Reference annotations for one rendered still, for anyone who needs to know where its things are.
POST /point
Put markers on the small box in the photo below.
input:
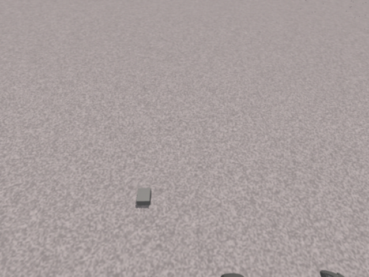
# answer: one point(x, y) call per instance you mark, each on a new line
point(143, 196)

